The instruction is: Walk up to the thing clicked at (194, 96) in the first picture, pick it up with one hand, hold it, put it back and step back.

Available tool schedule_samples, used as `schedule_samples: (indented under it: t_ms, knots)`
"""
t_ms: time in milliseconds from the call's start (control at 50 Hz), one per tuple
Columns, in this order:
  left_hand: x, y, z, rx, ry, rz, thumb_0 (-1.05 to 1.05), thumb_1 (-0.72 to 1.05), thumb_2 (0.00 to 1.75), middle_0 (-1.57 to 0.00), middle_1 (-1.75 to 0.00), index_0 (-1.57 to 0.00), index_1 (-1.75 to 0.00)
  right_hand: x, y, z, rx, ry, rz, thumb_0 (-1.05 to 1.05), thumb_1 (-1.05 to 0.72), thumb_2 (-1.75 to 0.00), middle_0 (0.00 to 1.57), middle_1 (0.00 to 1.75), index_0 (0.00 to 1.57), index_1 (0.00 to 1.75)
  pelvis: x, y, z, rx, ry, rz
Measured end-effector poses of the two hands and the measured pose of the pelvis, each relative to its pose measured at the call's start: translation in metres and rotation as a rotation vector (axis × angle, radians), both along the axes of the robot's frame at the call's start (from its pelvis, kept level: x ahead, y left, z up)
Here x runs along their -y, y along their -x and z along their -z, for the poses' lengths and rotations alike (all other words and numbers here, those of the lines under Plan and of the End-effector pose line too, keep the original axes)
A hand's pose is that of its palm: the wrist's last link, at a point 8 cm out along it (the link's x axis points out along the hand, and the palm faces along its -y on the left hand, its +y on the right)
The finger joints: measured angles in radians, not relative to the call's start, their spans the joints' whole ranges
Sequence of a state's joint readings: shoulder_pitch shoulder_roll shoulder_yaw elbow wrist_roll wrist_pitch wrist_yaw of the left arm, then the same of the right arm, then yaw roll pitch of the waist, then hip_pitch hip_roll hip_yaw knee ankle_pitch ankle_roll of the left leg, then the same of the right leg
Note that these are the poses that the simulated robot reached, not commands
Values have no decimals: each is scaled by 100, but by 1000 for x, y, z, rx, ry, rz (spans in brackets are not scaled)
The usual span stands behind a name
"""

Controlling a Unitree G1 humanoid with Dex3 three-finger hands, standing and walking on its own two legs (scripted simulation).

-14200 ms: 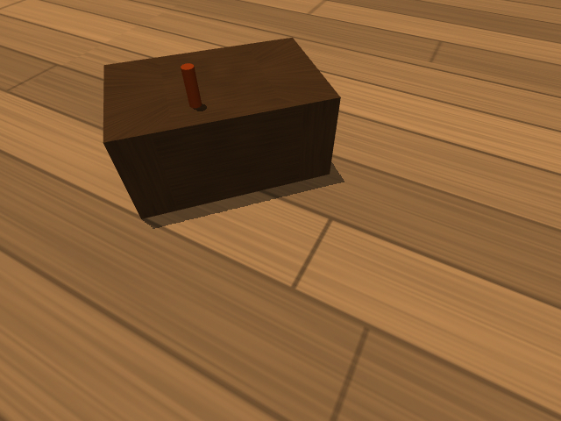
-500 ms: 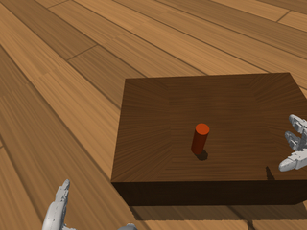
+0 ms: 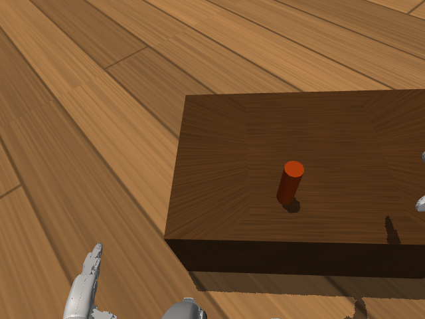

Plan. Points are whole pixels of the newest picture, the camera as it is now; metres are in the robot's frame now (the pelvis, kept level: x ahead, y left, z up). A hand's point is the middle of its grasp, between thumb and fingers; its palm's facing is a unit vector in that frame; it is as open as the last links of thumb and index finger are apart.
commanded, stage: go down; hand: right
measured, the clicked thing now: (288, 184) +0.49 -0.14 -0.20
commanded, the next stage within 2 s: approach in 0.22 s
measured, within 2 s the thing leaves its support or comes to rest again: neither
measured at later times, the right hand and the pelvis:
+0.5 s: hand (421, 161) +0.41 -0.33 +0.04, palm faces +0.06 +1.00 -0.01, open 17.3 cm; pelvis +0.01 -0.01 -0.01, yaw +0 degrees
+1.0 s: hand (331, 195) +0.44 -0.24 -0.16, palm faces -0.03 +1.00 +0.08, open 17.7 cm; pelvis -0.04 -0.01 -0.13, yaw +2 degrees
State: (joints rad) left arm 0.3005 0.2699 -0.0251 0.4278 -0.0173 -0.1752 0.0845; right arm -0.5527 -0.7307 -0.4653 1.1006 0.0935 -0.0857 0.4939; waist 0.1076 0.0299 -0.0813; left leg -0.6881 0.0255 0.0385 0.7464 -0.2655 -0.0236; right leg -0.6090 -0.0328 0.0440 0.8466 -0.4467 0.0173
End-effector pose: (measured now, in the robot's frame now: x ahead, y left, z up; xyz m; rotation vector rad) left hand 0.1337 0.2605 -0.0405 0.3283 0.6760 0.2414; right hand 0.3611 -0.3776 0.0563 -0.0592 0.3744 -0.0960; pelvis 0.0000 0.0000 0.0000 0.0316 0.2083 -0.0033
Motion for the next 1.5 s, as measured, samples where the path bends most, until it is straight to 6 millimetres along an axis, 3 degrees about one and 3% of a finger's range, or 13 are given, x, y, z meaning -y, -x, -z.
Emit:
schedule_samples:
  t_ms: [380,480,580,680,780,880,1120,1240,1380,1500]
  knots:
    - [8,-10,0,4,-4,4,-1,-53,6,-6,-5,-5,-5,8,-20,-8,54,-20,-11,-1,49,-2,8,4,7,4,6,-10,2,-31,-10,-3]
    - [14,-13,5,2,9,27,-1,-54,6,-6,-4,-5,-4,5,-24,1,85,-47,-19,-1,50,-2,8,4,8,4,6,-9,7,-52,-9,0]
    - [17,-17,6,42,0,56,-1,-54,6,-6,-4,-4,-4,-9,-30,29,154,-91,-42,-1,52,-2,8,4,8,4,5,-3,19,-90,-7,3]
    - [16,-16,6,101,-44,77,-1,-54,6,-5,-4,-4,-4,-31,-35,73,230,-134,-75,-1,55,-2,8,4,8,4,5,6,41,-143,-10,0]
    - [11,-5,5,146,-115,89,-1,-54,6,-5,-4,-4,-4,-50,-38,124,269,-151,-92,-1,57,-2,8,4,8,4,5,17,66,-189,-18,-8]
    - [4,14,21,122,-185,89,-1,-53,5,-5,-4,-4,-4,-66,-45,173,272,-143,-100,-1,59,-1,8,4,8,4,6,30,94,-241,-30,-15]
    - [10,31,31,186,-337,140,-2,-53,4,-6,-5,-6,-4,-113,-73,264,280,-150,-107,-1,61,-1,7,4,7,4,9,52,157,-338,-55,-24]
    - [8,43,20,197,-432,150,-1,-53,5,-6,-5,-6,-5,-135,-84,282,313,-130,-97,-1,61,-1,7,4,7,4,10,60,176,-351,-57,-31]
    - [0,62,19,177,-446,89,-1,-53,5,-6,-5,-6,-4,-159,-87,277,307,-121,-117,-1,61,-1,6,4,6,4,11,64,180,-355,-58,-28]
    - [2,57,21,208,-421,100,-1,-53,5,-6,-5,-6,-4,-171,-86,271,292,-104,-104,-1,61,-1,6,5,6,5,11,64,181,-345,-47,-27]
